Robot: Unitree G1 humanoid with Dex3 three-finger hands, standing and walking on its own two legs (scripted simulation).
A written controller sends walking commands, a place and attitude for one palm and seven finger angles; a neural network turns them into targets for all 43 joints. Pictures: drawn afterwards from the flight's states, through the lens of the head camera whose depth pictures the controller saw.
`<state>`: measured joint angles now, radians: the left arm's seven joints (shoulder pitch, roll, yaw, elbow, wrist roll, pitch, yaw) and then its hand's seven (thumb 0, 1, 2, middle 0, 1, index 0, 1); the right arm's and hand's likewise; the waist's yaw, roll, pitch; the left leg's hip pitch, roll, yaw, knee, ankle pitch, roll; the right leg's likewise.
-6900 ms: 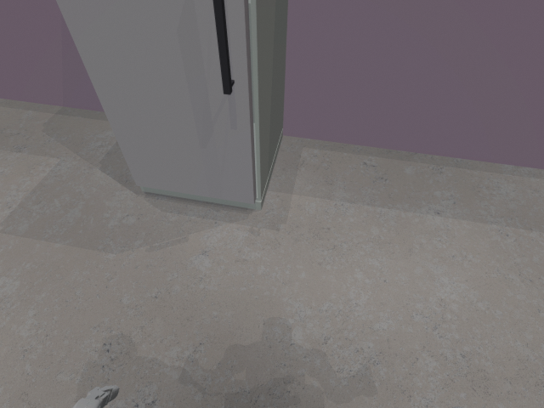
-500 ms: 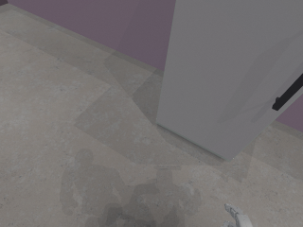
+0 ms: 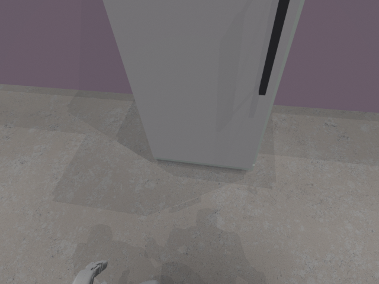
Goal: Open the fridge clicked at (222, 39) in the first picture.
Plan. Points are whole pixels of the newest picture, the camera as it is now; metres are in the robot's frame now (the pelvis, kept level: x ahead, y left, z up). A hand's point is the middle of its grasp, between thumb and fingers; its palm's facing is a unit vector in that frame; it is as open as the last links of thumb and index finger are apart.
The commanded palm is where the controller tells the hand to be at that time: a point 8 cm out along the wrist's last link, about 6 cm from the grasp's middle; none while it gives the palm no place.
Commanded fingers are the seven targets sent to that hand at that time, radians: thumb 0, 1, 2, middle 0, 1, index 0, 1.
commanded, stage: take the last steps up to it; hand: right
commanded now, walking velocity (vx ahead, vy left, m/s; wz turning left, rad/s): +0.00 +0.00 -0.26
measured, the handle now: (276, 26) +0.75 -0.25 +0.15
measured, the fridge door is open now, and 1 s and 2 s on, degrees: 0 0 0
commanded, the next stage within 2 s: come to a stop and stand still in 1.26 s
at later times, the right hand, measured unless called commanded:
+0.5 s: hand out of the picture +0.06 -0.16 -0.15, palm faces +0.08 +0.97 -0.22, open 7.4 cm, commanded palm none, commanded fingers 0.00 -0.90 -0.90 0.20 0.30 0.20 0.30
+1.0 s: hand out of the picture -0.01 -0.10 -0.16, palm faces +0.26 +0.96 -0.10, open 7.4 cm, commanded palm none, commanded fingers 0.00 -0.90 -0.90 0.20 0.30 0.20 0.30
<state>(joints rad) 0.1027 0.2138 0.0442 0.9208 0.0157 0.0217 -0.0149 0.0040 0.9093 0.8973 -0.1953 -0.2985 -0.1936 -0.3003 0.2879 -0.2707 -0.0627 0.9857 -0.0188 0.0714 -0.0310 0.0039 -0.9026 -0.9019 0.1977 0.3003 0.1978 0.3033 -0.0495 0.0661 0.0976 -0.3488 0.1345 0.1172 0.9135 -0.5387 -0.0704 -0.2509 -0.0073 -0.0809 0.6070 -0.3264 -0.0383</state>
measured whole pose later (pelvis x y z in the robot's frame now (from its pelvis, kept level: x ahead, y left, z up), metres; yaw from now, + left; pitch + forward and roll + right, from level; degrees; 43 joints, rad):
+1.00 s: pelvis +0.16 -0.01 -0.01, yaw -6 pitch +0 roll +1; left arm 0.09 0.15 0.05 1.02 0.03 -0.05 -0.01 0.01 0.92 0.90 -0.19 -0.30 -0.19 -0.30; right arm 0.55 -0.06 -0.01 1.21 -0.02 -0.05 -0.03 0.00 -0.90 -0.90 0.20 0.30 0.20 0.30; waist -0.06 0.01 0.07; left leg 0.02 0.06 0.13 0.54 -0.49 -0.02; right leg -0.41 -0.05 -0.15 0.61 -0.19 -0.05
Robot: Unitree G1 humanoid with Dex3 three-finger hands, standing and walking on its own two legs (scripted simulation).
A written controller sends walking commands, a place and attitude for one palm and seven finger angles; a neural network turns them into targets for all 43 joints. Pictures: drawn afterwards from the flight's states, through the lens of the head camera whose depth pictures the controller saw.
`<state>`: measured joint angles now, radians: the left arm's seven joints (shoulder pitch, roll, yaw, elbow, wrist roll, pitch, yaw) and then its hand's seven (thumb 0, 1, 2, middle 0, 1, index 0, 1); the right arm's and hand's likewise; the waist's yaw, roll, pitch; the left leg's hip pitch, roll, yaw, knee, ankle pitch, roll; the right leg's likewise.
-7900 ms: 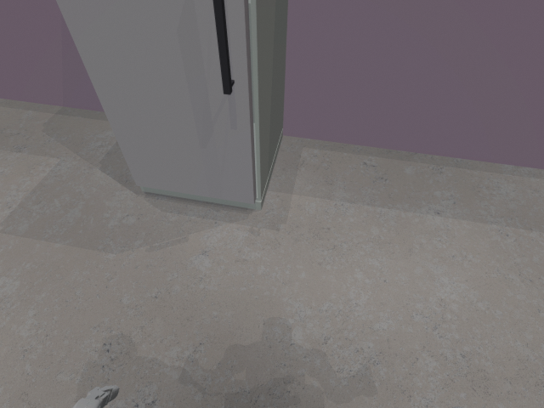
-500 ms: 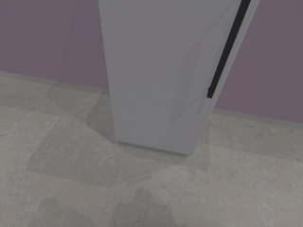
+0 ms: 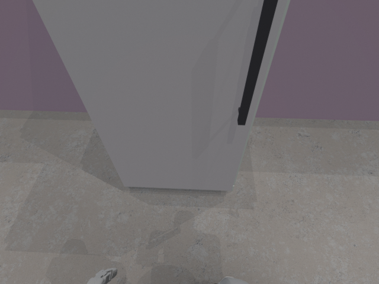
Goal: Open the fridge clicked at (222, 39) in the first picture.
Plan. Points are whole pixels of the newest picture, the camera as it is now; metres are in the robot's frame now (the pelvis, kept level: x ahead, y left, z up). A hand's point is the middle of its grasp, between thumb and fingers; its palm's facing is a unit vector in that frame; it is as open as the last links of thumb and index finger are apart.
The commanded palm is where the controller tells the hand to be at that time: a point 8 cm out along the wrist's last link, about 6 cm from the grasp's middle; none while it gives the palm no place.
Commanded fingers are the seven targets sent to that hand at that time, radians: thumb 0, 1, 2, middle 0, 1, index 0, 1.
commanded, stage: take the last steps up to it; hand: right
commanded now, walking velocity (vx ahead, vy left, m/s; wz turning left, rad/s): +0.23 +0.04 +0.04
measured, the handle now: (255, 54) +0.61 -0.17 +0.16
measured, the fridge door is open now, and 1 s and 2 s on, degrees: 0 0 0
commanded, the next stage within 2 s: come to a stop and stand still in 0.26 s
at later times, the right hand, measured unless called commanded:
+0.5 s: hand (252, 243) +0.24 -0.15 -0.15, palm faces -0.05 +0.97 -0.23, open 7.4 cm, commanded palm none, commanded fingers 0.00 -0.90 -0.90 0.20 0.30 0.20 0.30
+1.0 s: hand out of the picture +0.12 -0.22 -0.16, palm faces +0.07 +0.98 -0.21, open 7.4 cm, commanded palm none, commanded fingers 0.00 -0.90 -0.90 0.20 0.30 0.20 0.30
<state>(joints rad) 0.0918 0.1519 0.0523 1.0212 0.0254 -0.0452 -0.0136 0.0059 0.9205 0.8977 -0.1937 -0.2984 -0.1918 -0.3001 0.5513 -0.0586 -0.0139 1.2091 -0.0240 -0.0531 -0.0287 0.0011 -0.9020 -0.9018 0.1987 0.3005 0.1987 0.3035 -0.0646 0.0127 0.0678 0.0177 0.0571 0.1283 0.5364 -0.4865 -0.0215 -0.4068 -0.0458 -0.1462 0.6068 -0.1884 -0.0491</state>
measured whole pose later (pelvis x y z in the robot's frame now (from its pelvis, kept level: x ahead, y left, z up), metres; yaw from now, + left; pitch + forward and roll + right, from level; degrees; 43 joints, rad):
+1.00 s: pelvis +0.08 -0.02 +0.02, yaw +1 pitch -2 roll +1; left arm 0.28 0.15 0.04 1.02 0.03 0.01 0.02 0.00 0.91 0.90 -0.19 -0.30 -0.19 -0.30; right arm 0.24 -0.21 -0.07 1.05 -0.03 0.08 -0.03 0.00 -0.91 -0.90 0.20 0.30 0.20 0.30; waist -0.01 0.04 -0.01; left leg -0.46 0.04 0.00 0.80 -0.33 -0.04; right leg -0.19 -0.02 -0.05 0.52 -0.30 -0.02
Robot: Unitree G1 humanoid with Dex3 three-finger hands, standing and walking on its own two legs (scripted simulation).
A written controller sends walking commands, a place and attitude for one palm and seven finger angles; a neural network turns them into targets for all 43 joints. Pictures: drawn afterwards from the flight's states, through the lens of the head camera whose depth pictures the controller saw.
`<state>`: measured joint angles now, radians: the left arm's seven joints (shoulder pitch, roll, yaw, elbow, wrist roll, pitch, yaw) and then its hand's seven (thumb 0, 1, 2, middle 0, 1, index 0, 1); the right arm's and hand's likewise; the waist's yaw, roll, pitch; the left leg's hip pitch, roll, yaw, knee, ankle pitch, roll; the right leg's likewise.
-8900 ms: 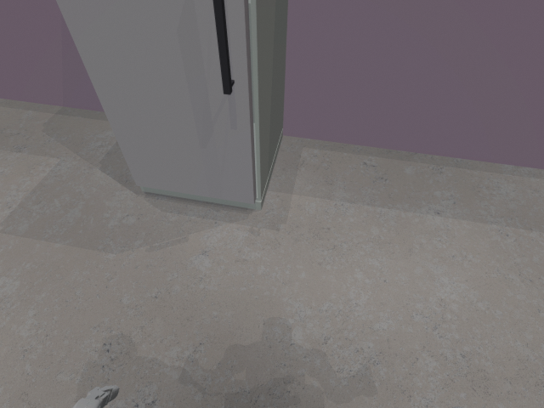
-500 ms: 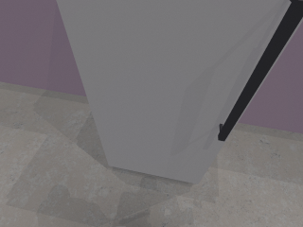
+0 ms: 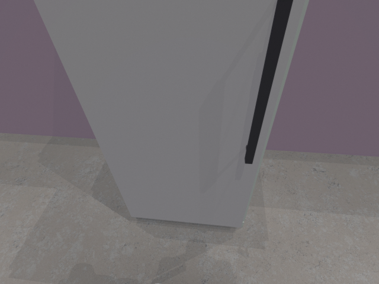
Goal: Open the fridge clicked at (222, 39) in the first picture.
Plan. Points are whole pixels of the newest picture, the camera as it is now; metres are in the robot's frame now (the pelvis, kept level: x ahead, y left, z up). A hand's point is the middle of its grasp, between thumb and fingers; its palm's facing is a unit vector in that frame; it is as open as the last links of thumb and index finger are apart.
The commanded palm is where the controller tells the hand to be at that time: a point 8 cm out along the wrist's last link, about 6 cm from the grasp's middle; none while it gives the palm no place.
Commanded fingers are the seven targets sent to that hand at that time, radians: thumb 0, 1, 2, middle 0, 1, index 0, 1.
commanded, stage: come to a stop and stand still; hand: right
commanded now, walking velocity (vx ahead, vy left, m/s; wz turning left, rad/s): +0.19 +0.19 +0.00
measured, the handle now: (260, 97) +0.53 -0.15 +0.14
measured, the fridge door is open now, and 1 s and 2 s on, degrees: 0 0 0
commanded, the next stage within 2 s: look again from close up in 1.44 s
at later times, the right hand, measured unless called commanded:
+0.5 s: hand out of the picture +0.01 -0.14 -0.19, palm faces -0.02 +0.98 -0.18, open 7.3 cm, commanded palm none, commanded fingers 0.00 -0.90 -0.90 0.20 0.30 0.20 0.30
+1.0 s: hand out of the picture -0.05 -0.15 -0.18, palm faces +0.03 +0.98 -0.17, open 7.4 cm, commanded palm none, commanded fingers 0.00 -0.90 -0.90 0.20 0.30 0.20 0.30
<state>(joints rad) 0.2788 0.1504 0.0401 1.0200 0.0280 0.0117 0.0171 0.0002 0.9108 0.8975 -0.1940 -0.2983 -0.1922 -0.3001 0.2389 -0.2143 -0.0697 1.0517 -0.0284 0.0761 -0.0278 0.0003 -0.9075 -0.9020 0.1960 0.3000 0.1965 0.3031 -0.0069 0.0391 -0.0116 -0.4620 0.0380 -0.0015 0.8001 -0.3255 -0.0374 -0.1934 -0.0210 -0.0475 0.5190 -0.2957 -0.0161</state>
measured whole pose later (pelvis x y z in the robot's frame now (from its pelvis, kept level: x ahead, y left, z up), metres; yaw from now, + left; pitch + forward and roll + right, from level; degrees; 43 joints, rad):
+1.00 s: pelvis -0.03 +0.02 +0.00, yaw +1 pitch -2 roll +0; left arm 0.32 0.13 -0.01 1.10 0.01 -0.01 0.02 0.01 0.91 0.90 -0.20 -0.30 -0.19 -0.30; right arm 0.36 -0.15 0.00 1.09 -0.02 -0.01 -0.04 0.00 -0.90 -0.90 0.20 0.30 0.20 0.30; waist 0.00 0.01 0.01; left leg -0.18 0.01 0.07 0.47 -0.24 0.01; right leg -0.23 -0.01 -0.02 0.48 -0.21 -0.01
